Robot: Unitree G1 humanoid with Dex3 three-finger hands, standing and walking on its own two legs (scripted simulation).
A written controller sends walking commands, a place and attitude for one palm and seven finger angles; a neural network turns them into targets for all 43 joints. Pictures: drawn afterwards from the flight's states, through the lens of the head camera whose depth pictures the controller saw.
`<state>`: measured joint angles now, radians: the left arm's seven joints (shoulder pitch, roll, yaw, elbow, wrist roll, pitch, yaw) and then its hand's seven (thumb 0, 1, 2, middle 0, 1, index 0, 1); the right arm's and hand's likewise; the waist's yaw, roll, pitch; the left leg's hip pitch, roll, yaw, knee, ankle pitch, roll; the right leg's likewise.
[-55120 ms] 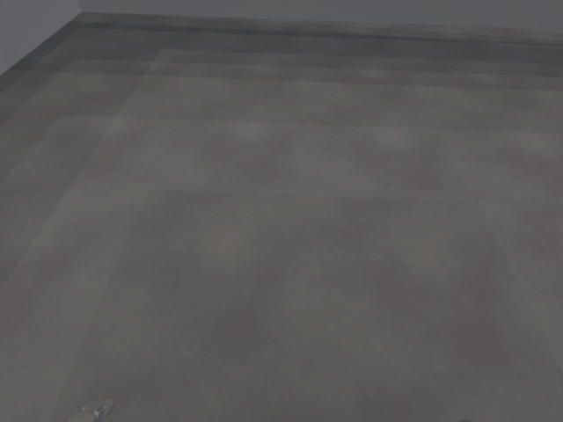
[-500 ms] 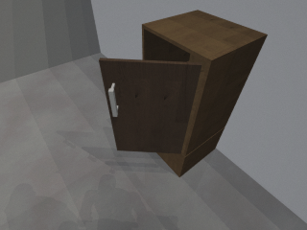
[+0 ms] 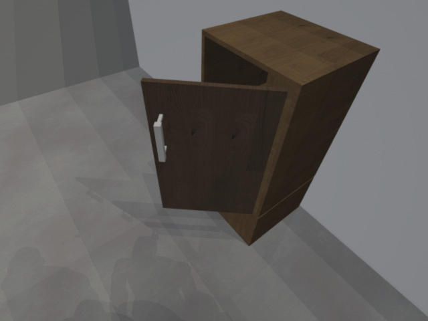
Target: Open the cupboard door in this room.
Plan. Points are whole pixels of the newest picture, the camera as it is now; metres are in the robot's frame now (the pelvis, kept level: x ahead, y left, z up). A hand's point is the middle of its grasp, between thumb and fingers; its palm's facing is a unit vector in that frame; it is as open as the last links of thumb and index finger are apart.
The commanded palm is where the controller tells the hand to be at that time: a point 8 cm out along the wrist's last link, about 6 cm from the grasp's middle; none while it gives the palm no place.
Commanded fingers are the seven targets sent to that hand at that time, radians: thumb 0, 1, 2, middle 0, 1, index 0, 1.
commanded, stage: look again from close up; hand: left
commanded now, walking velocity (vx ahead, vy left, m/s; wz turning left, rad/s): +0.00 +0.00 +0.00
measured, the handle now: (161, 138) +0.61 +0.19 -0.05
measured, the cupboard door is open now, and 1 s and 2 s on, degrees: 49 49 49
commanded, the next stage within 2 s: shuffle to correct the standing spot in 0.22 s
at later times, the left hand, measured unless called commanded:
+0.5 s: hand out of the picture -0.02 +0.17 -0.18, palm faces +0.03 -0.99 -0.14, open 7.4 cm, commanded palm none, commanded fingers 0.00 0.90 0.90 -0.20 -0.30 -0.20 -0.30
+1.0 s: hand out of the picture +0.08 +0.16 -0.18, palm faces +0.04 -0.99 -0.16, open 7.3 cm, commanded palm none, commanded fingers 0.00 0.90 0.90 -0.20 -0.30 -0.20 -0.30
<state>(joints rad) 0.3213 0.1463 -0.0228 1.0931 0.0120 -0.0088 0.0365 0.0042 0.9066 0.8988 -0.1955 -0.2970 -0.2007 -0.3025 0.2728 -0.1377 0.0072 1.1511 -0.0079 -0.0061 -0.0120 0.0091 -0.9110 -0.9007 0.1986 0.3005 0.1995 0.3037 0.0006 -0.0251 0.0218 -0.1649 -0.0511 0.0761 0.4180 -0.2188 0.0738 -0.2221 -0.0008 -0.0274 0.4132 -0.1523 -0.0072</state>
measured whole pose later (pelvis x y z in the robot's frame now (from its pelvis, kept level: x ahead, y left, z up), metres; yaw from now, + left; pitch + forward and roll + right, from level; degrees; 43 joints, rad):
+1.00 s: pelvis +0.09 +0.00 +0.00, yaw -2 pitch +0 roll -1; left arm 0.31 0.12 0.03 1.07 0.01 0.01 0.06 0.03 0.93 0.90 -0.20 -0.30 -0.20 -0.30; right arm 0.26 -0.12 -0.03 1.11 -0.01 0.00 -0.06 0.02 -0.94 -0.90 0.20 0.30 0.20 0.30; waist 0.01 -0.02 0.07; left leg -0.12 -0.02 0.11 0.53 -0.33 0.05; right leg -0.21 -0.01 -0.08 0.58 -0.25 -0.01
